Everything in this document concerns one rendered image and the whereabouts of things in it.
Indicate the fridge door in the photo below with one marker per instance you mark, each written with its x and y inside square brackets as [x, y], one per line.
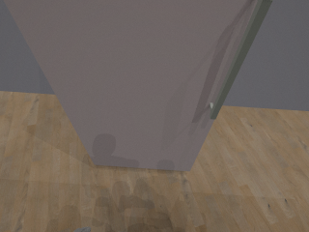
[136, 77]

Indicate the handle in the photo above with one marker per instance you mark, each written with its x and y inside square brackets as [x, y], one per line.
[247, 40]

